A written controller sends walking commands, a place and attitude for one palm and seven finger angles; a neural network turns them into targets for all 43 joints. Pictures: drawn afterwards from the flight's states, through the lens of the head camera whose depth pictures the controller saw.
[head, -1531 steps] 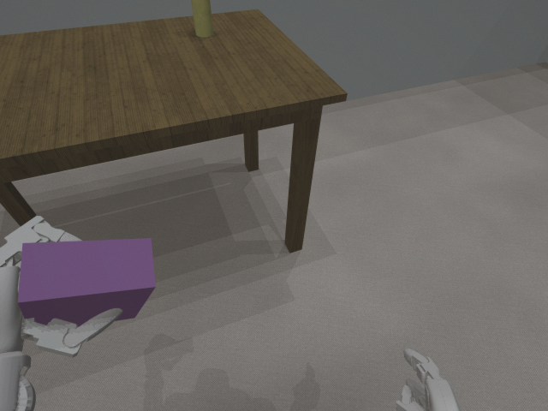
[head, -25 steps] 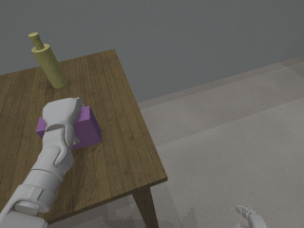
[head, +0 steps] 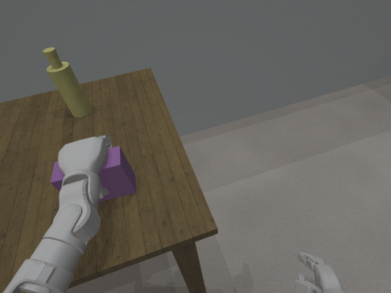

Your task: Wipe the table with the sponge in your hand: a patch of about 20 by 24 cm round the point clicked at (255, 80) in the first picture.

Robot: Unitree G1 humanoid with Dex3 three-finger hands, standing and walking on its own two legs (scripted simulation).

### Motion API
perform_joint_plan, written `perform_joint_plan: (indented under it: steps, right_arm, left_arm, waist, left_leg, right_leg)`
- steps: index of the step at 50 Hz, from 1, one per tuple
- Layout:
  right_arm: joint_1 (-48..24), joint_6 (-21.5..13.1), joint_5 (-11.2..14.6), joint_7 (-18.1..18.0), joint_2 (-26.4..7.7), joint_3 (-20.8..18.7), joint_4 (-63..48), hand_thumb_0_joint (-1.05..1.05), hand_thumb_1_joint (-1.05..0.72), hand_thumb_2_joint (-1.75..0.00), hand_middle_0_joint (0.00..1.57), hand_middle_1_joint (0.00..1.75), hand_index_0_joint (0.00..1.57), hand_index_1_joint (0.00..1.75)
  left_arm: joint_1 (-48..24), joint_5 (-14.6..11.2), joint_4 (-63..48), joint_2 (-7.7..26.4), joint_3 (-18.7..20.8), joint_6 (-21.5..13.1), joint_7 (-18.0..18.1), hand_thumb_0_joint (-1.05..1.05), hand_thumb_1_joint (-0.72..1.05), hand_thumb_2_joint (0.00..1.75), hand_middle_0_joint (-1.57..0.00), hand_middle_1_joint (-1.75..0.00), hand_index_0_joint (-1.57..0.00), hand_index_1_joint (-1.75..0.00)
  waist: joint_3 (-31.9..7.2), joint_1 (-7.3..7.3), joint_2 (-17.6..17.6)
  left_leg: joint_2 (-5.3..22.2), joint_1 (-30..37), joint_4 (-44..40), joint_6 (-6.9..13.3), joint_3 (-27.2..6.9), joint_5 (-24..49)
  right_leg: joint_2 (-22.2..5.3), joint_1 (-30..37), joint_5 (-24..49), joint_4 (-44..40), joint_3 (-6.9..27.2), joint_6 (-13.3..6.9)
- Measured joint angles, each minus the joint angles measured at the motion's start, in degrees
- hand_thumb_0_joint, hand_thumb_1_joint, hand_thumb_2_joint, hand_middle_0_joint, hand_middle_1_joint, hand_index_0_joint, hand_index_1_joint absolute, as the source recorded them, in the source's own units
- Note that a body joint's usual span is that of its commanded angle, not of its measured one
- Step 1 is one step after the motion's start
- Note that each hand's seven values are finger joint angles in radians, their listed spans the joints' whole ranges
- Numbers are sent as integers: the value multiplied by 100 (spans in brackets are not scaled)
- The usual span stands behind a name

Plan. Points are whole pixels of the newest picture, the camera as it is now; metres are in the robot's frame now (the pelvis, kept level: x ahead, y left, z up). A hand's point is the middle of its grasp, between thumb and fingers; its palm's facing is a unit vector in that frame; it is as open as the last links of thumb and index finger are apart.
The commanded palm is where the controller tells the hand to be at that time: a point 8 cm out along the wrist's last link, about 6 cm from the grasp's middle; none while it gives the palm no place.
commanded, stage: wipe back along the middle lane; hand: left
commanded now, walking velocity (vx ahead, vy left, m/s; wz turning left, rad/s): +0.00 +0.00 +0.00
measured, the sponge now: (100, 182) +0.33 +0.25 +0.06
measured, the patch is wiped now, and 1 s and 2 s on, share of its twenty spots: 0.50 0.80 0.95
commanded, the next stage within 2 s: slide across to the third lane in 0.80 s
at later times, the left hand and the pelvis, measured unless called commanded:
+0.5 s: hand (101, 188) +0.29 +0.22 +0.10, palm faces +0.10 -0.09 -0.99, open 9.8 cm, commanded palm +0.24 +0.21 +0.13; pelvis +0.00 +0.00 +0.00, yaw -1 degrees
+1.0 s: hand (106, 207) +0.25 +0.19 +0.10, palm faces +0.11 -0.12 -0.99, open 9.7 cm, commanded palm +0.21 +0.17 +0.14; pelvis -0.01 -0.02 +0.00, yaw -1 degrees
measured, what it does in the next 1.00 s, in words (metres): stands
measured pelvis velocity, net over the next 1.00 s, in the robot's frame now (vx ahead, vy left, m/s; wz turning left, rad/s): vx -0.01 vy -0.02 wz -0.02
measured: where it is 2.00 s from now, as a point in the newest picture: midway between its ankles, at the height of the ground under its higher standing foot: outside the picture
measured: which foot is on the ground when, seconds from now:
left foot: down 0.00-1.00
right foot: down 0.00-1.00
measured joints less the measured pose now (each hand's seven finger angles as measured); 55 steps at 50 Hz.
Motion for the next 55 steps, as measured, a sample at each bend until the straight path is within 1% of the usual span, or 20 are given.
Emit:
perform_joint_plan:
  steps: [9, 13, 21, 34, 38, 46, 50, 55]
  right_arm:
    - [-192, -19, 7, 87, 59, 42, -40, 1, -90, -90, 20, 30, 20, 30]
    - [-290, -34, 8, 133, 111, 80, -88, 1, -90, -90, 20, 30, 20, 30]
    - [-441, -43, 9, 179, 162, 156, -164, 1, -90, -90, 20, 30, 20, 30]
    - [-436, -48, 12, 180, 90, 119, -156, 1, -90, -90, 20, 30, 20, 30]
    - [-401, -58, 7, 212, 65, 80, -147, 2, -90, -90, 20, 30, 20, 30]
    - [-385, -73, -6, 195, 90, 73, -126, 2, -90, -90, 20, 30, 20, 30]
    - [-394, -80, -25, 164, 95, 65, -111, 2, -90, -90, 20, 30, 20, 30]
    - [-437, -104, -45, 122, 78, 43, -60, 2, -90, -90, 20, 30, 20, 30]
  left_arm:
    - [376, 88, -661, -231, -240, 390, 87, 3, -46, 107, -68, -147, -73, -142]
    - [568, 112, -928, -286, -313, 482, 73, 3, -47, 107, -68, -147, -74, -141]
    - [917, 126, -1357, -318, -375, 566, 70, 3, -47, 106, -66, -148, -74, -140]
    - [1407, 126, -1861, -302, -366, 646, 83, 3, -47, 106, -65, -148, -75, -139]
    - [1604, 138, -2046, -336, -370, 627, 101, 3, -47, 106, -65, -148, -75, -139]
    - [1984, 58, -2355, -335, -311, 503, 168, 3, -47, 106, -64, -148, -75, -139]
    - [1956, 59, -2362, -335, -368, 559, 141, 2, -47, 106, -64, -148, -75, -139]
    - [1691, 102, -2194, -374, -529, 714, 36, 2, -47, 106, -65, -148, -76, -138]
  waist:
    - [-1, 119, 51]
    - [-11, 152, 66]
    - [15, 189, 65]
    - [73, 169, 72]
    - [76, 170, 99]
    - [89, 184, 114]
    - [109, 207, 110]
    - [141, 251, 118]
  left_leg:
    - [-48, 32, 66, 22, 4, -52]
    - [-50, 58, 98, 20, 16, -77]
    - [-28, 139, 117, -4, 43, -92]
    - [30, 242, 63, -60, 78, -36]
    - [44, 260, 56, -74, 86, -24]
    - [84, 322, 39, -109, 114, -9]
    - [94, 339, 28, -121, 97, 11]
    - [84, 352, -1, -125, 52, 57]
  right_leg:
    - [-48, 16, -83, 115, 0, 25]
    - [-51, 28, -116, 168, 12, 25]
    - [-31, 74, -144, 237, 41, 1]
    - [25, 115, -118, 274, 80, -56]
    - [39, 115, -116, 295, 89, -72]
    - [78, 139, -115, 330, 119, -107]
    - [90, 156, -104, 328, 104, -125]
    - [83, 179, -84, 313, 58, -138]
